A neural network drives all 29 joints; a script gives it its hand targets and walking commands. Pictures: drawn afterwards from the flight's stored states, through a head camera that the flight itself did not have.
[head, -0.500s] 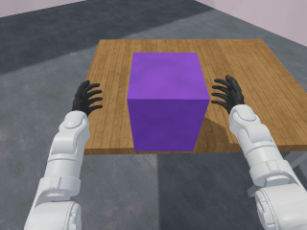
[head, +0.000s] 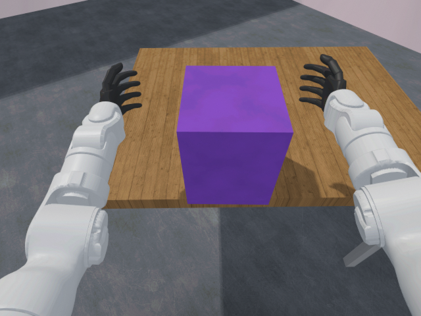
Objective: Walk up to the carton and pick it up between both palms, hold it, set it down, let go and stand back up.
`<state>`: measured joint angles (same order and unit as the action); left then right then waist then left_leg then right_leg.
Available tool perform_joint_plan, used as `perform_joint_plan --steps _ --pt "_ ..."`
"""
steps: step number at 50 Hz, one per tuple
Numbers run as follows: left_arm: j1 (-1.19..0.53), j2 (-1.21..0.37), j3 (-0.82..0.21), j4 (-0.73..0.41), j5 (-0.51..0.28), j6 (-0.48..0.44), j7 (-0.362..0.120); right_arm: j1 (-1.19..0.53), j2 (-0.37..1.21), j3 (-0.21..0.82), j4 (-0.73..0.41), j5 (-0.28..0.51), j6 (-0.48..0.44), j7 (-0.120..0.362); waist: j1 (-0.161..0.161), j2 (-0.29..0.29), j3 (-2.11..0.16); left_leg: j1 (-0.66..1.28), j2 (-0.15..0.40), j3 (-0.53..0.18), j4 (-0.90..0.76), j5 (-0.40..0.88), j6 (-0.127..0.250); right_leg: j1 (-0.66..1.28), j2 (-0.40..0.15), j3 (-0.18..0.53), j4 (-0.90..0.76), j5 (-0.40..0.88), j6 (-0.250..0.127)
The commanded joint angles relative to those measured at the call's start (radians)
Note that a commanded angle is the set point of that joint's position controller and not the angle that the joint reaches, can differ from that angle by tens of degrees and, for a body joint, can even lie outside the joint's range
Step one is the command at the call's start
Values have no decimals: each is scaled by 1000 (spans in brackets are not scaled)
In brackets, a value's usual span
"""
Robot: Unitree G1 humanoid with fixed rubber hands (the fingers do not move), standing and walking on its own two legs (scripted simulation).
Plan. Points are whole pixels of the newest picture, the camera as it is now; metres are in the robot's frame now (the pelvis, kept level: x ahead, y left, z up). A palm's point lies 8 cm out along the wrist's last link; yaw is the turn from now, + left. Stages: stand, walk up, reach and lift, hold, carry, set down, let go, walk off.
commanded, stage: reach and lift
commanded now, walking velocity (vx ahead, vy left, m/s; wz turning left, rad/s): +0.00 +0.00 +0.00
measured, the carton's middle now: (229, 138) +0.48 -0.01 +0.04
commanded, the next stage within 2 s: none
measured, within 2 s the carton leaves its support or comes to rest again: neither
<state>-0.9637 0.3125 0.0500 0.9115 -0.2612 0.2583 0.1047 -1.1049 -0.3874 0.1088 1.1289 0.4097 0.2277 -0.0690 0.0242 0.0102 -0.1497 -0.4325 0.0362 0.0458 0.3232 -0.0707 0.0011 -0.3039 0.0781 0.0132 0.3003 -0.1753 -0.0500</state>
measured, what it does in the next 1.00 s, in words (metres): stands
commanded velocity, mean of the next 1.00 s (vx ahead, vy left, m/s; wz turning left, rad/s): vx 0.00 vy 0.00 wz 0.00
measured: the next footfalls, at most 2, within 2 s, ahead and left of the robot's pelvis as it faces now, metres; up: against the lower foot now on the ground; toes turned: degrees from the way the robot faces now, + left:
none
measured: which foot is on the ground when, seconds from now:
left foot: down 0.00-1.00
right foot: down 0.00-1.00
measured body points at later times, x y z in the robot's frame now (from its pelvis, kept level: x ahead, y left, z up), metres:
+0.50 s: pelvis +0.00 +0.01 +0.00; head +0.05 +0.01 +0.44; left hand +0.47 +0.22 +0.13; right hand +0.48 -0.20 +0.15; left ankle +0.04 +0.12 -0.75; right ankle -0.03 -0.09 -0.75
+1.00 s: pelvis -0.01 +0.02 -0.01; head +0.09 +0.02 +0.43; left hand +0.48 +0.19 +0.07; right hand +0.49 -0.19 +0.09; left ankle +0.04 +0.12 -0.75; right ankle -0.03 -0.09 -0.75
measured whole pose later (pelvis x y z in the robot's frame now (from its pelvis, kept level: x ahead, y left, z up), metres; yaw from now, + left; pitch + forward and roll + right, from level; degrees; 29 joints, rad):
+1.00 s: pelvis -0.01 +0.02 -0.01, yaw -3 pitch +26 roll -2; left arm -1.04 0.22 0.02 1.26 -0.23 -0.20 0.11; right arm -1.13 -0.34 0.09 1.35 0.35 -0.12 0.00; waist 0.05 0.02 -0.26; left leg -0.78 0.05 0.06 0.38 -0.06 0.02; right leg -0.65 0.08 0.02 0.34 -0.13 -0.03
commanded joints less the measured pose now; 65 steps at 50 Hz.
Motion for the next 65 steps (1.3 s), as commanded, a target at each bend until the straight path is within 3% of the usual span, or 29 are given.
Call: perform_joint_plan --steps 1,7,14,20,31,39,52,57,65 --pt "-480 154 4 -67 -17 -37 1 -468 -156 -16 -40 14 -21 5 -3 -3 -486 502 13 -66 79 209 18 -110 -58 -2 -24 346 120" --pt "-569 147 -57 34 -68 -76 0 -549 -171 -2 27 18 -37 22 -18 5 -534 512 23 -75 103 220 8 -180 -56 -9 -25 318 119" --pt "-562 140 -45 135 -34 -124 -12 -520 -156 16 125 26 -69 40 -10 22 -522 464 25 -79 111 257 -2 -161 -56 -3 -12 346 117" --pt "-517 124 -28 174 -3 -216 -26 -481 -136 10 117 -1 -145 59 2 0 -518 435 28 -80 114 269 -9 -163 -51 -5 -8 339 114" --pt "-537 97 -90 258 -63 -431 -10 -494 -137 10 143 -7 -312 85 -1 12 -671 412 40 -73 165 252 -25 -333 -52 -6 24 268 110" --pt "-525 70 -96 289 -63 -498 -3 -474 -131 24 181 5 -366 82 2 7 -740 375 39 -67 190 293 -28 -379 -56 -3 45 287 115" --pt "-464 -6 26 194 88 -473 10 -415 -53 -83 84 -112 -358 58 22 -6 -752 476 22 -61 155 373 -42 -366 -40 -23 -32 310 101" --pt "-428 -47 94 171 164 -457 15 -386 -3 -154 38 -197 -348 34 14 -18 -715 503 14 -60 130 382 -40 -325 -36 -28 -62 330 94" --pt "-402 -126 197 92 296 -442 23 -340 112 -289 -38 -353 -327 1 -3 10 -665 550 -2 -57 89 375 -37 -283 -31 -44 -102 336 75"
